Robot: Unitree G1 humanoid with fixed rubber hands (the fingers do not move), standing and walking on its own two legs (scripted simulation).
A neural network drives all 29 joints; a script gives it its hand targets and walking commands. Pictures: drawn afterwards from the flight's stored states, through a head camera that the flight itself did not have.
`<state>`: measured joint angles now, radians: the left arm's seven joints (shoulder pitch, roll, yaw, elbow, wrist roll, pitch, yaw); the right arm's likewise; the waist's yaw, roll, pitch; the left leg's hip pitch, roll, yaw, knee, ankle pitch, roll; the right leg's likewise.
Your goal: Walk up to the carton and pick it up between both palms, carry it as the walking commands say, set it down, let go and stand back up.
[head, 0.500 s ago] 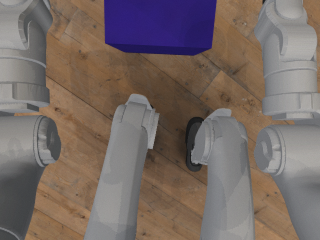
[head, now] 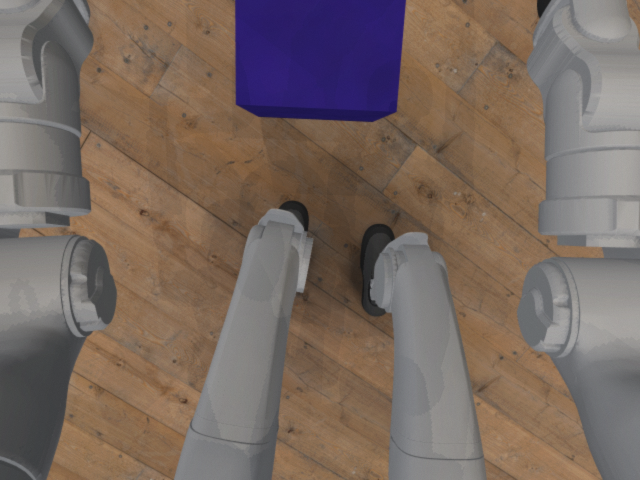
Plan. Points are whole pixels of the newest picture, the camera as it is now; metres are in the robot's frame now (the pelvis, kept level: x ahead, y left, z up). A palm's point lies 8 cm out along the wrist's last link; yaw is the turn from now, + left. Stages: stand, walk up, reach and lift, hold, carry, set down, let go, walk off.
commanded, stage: set down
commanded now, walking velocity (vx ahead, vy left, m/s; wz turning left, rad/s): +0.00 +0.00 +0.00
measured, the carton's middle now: (317, 67) +0.53 +0.07 -0.47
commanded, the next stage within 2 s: let go in 0.32 s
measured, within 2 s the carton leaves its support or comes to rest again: neither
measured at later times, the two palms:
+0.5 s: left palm out of the picture +0.47 +0.27 -0.05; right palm (627, 27) +0.51 -0.14 -0.05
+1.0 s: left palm out of the picture +0.33 +0.24 +0.09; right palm out of the picture +0.36 -0.19 +0.08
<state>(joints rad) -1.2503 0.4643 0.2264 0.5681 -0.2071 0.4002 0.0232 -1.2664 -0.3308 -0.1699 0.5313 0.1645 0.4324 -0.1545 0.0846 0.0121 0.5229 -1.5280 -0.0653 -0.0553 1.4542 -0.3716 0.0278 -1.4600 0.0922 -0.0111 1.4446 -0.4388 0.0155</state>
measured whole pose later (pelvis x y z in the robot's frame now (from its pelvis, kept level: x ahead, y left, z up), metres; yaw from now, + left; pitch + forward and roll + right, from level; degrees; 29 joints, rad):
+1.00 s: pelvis +0.11 +0.01 +0.16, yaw +2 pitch +8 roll -1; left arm -0.01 0.16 0.08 0.43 0.02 0.12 -0.05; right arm -0.08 -0.15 -0.12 0.54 -0.05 0.11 0.03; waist 0.03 0.01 0.10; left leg -0.53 -0.08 -0.06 0.69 -0.28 0.05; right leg -0.47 0.04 0.05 0.68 -0.34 0.01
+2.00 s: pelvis +0.18 -0.03 +0.18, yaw +4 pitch +1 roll +1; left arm 0.45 0.21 0.02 0.79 0.04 -0.07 0.01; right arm 0.45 -0.21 -0.01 0.88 -0.04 -0.06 0.01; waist -0.01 0.01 -0.29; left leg -0.22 -0.07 -0.10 0.55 -0.34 0.01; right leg -0.16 0.05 0.02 0.55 -0.40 -0.05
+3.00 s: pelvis +0.14 -0.07 +0.18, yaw +7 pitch -3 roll +0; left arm 0.49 0.09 -0.01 1.11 0.03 -0.02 0.05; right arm 0.43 -0.10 0.04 1.23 -0.01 0.02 -0.05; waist 0.01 0.02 -0.11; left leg -0.22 -0.01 -0.17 0.54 -0.28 -0.06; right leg -0.12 0.10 -0.06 0.48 -0.32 -0.11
